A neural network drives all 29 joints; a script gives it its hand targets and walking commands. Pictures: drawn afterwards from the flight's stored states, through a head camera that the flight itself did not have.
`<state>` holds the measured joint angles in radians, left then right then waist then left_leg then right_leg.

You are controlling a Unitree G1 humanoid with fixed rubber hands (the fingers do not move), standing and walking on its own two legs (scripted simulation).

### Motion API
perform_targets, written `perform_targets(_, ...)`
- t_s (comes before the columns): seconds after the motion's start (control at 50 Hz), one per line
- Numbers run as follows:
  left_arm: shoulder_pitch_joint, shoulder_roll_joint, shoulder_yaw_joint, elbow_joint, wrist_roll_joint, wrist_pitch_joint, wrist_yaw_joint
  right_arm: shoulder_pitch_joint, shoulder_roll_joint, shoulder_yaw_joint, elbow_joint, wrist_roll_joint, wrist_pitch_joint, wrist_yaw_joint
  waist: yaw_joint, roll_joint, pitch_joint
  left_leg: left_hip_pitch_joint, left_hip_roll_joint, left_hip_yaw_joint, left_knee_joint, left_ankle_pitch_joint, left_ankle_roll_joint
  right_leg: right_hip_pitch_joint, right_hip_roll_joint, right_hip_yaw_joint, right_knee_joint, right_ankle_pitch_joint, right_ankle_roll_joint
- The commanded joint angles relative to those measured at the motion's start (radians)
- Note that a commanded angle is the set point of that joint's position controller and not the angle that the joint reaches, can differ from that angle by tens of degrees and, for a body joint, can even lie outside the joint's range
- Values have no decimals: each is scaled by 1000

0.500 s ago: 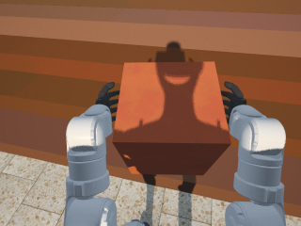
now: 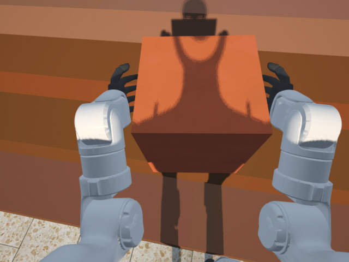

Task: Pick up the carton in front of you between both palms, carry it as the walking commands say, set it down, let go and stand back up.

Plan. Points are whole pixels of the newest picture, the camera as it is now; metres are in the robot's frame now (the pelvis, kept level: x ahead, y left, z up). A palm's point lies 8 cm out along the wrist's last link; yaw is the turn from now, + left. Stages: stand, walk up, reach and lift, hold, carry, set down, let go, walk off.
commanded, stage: carry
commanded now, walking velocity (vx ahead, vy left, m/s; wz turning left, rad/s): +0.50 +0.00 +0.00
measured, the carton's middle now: (195, 114) +0.41 +0.00 +0.08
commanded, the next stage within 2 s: none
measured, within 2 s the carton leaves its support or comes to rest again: neither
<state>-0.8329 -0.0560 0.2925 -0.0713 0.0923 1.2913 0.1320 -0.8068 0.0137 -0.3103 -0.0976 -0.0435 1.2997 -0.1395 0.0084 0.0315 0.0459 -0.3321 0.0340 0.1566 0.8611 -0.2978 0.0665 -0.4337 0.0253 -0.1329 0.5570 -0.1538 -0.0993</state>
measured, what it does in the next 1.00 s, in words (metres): climbs: left foot 0.17 m higher, then right foot 0.17 m higher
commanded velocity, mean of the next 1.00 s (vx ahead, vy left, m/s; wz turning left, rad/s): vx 0.50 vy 0.00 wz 0.00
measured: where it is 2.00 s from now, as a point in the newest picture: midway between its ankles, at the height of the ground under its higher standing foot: (187, 0)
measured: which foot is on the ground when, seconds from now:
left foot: down 0.00-0.00, up 0.02-0.26, down 0.28-0.76, up 0.78-1.00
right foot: down 0.00-0.30, up 0.32-0.72, down 0.74-1.00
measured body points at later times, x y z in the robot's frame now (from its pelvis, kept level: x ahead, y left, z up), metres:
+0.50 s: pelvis +0.32 +0.05 +0.16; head +0.41 +0.01 +0.60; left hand +0.74 +0.11 +0.26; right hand +0.67 -0.19 +0.25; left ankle +0.33 +0.09 -0.55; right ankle +0.24 -0.06 -0.33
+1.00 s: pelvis +0.62 +0.00 +0.34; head +0.64 +0.01 +0.79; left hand +0.99 +0.21 +0.53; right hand +1.04 -0.09 +0.54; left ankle +0.66 +0.11 -0.17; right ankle +0.63 -0.07 -0.38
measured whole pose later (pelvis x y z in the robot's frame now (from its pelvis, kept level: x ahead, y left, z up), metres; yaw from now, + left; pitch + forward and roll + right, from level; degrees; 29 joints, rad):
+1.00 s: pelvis +0.62 +0.00 +0.34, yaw +1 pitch +2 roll -1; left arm -1.02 0.07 0.20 0.29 -0.04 1.34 0.20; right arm -0.99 -0.05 -0.40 0.20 -0.13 1.39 -0.10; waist 0.19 0.00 0.00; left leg -1.01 0.04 0.02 1.79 -0.24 0.12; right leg -0.34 0.02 -0.17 0.60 -0.31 -0.11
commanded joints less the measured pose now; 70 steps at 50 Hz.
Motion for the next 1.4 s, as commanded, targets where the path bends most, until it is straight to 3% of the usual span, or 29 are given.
perform_targets(0.0,-611,-902,-670,31,-394,2,-208,-727,983,737,-7,393,11,231,131,-391,-716,-612,-141,-124,778,-253,-55,1206,-384,419,51,1778,-219)
perform_targets(0.06,-747,-991,-721,-93,-489,-11,-228,-730,971,685,-21,331,-6,208,133,-105,-679,-937,-90,-213,1027,-225,-1,1174,-360,473,-26,929,-188)
perform_targets(0.18,-830,-975,-745,-177,-602,-3,-264,-643,822,620,-16,187,-19,142,79,-120,-453,-921,8,-39,886,-382,71,791,-247,261,-233,624,-97)
perform_targets(0.22,-798,-972,-730,-108,-588,9,-272,-597,803,609,41,170,-10,130,0,-113,-432,-397,-41,31,339,-303,99,379,-187,107,-360,1012,-97)
perform_targets(0.26,-775,-980,-724,-70,-556,9,-280,-648,880,657,49,209,-14,147,-152,-354,-704,158,-179,122,269,-15,110,302,-265,39,-14,1734,-104)
perform_targets(0.28,-805,-984,-730,-86,-547,5,-284,-670,938,691,21,245,-25,160,-266,-217,-820,333,-175,-86,28,114,110,275,-218,77,359,1595,-43)
perform_targets(0.3,-841,-1021,-734,-106,-525,0,-283,-674,971,727,15,283,-42,178,-246,240,-938,555,159,-721,-300,652,307,16,52,102,963,409,81)
perform_targets(0.32,-768,-984,-714,-66,-488,0,-277,-613,1045,757,39,340,-45,195,-220,311,-1026,572,263,-1026,-407,988,430,-70,199,306,1467,-16,91)
perform_targets(0.36,-687,-947,-645,-77,-404,-18,-249,-759,1141,827,-52,473,-57,228,-152,39,-894,571,201,-831,-259,623,306,-314,125,375,1545,-98,26)
perform_targets(0.4,-638,-896,-582,-64,-309,-32,-222,-868,1213,871,-97,548,-71,253,-105,-20,-686,513,152,-693,-320,371,218,-463,55,295,1436,-97,-3)
perform_targets(0.46,-546,-839,-548,11,-227,-58,-200,-879,1223,883,-61,613,-87,281,-131,-94,-579,576,181,-537,-407,605,206,-537,19,127,1267,-217,7)
perform_targets(0.52,-494,-814,-529,108,-189,-73,-188,-872,1180,836,19,606,-83,299,-158,-12,-533,692,199,-470,-397,909,189,-721,5,67,1277,-281,-19)
perform_targets(0.62,-594,-716,-481,169,-156,-43,-139,-848,1082,681,215,568,-46,329,-72,-5,-381,434,165,-321,-660,484,192,-728,-93,1,1122,-411,-49)
perform_targets(0.7,-745,-802,-563,187,-298,29,-137,-855,1004,558,285,491,17,299,123,297,-590,118,187,-28,-348,1872,158,139,86,-181,640,-135,-109)
perform_targets(0.72,-803,-849,-586,169,-357,40,-150,-848,997,531,291,466,30,289,185,235,-688,129,156,-47,-102,1817,124,294,118,-58,419,-161,-120)
perform_targets(0.74,-824,-885,-600,160,-408,42,-170,-845,977,503,281,433,35,278,213,3,-722,-115,14,-85,450,1261,1,449,-92,434,139,-10,-299)
perform_targets(0.76,-793,-937,-601,191,-441,35,-187,-784,957,487,285,383,46,269,178,-319,-780,-292,-231,-217,1031,181,-88,438,-297,1009,-202,342,-450)
perform_targets(0.8,-929,-1063,-669,107,-566,27,-227,-782,897,409,257,295,41,245,101,1,-724,-441,-135,-370,1257,126,-9,392,-291,915,-130,-95,-353)
perform_targets(0.86,-1199,-1171,-719,23,-720,10,-271,-870,813,354,222,222,26,211,-1,81,-460,-545,-14,-314,1078,123,60,170,-250,602,-125,-337,-161)
perform_targets(0.9,-1194,-1156,-673,62,-725,16,-275,-854,761,345,230,200,26,192,25,110,-439,-577,14,-202,920,76,51,186,-247,492,-173,-242,-162)
perform_targets(1.02,-961,-1055,-471,292,-558,62,-262,-805,821,363,419,192,84,180,178,-109,-456,-1288,53,-184,1328,-213,72,855,-364,529,-199,137,-239)
perform_targets(1.1,-995,-1006,-399,298,-518,76,-282,-865,880,380,446,230,96,171,81,-121,-289,-1169,107,-38,1003,-175,36,590,-261,270,-377,-89,-120)
perform_targets(1.14,-1005,-986,-378,295,-491,88,-279,-924,940,424,424,285,102,169,43,-166,-267,-587,67,88,513,-117,50,168,-179,41,-595,156,-116)
perform_targets(1.2,-933,-938,-344,314,-413,101,-257,-946,1056,476,389,380,95,173,-168,-421,-622,-80,-104,176,348,66,111,372,-228,-78,-109,1581,-65)
perform_targets(1.22,-898,-934,-339,319,-389,98,-252,-974,1104,499,345,418,86,180,-238,-352,-700,51,-150,124,26,123,83,431,-192,-80,199,1537,-21)
perform_targets(1.24,-866,-924,-334,316,-351,92,-245,-1000,1142,526,310,450,72,192,-225,-202,-759,260,-83,-138,-222,241,68,318,-145,24,488,1033,46)
perform_targets(1.26,-811,-939,-303,325,-311,75,-239,-1014,1170,572,274,487,44,203,-148,292,-863,546,271,-873,-436,550,270,-115,103,123,1042,22,140)
perform_targets(1.28,-795,-872,-296,314,-276,62,-230,-1029,1230,587,244,543,31,221,-138,155,-973,505,280,-933,-385,545,322,-127,84,339,1343,12,100)
perform_targets(1.38,-828,-896,-391,137,-288,35,-203,-1142,1261,665,-21,605,-25,242,-84,44,-656,381,198,-607,-354,2,196,-437,-31,253,1325,-13,-5)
